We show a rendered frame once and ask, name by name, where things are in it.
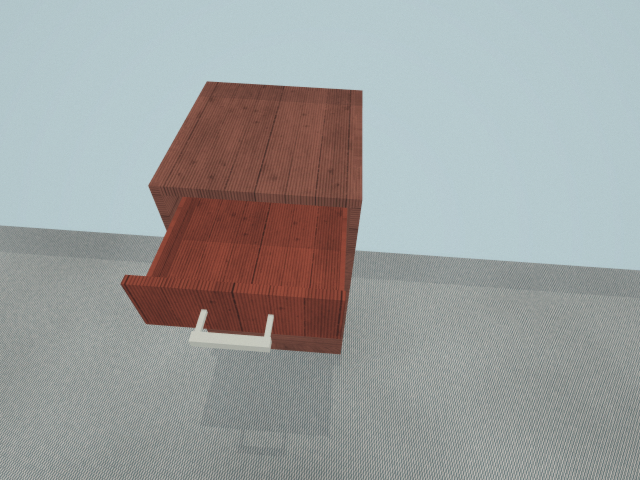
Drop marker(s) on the handle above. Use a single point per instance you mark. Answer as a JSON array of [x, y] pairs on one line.
[[231, 341]]

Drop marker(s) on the drawer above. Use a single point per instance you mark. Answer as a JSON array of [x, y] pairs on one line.
[[243, 260]]

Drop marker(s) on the cabinet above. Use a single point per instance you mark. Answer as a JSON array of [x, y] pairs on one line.
[[275, 144]]

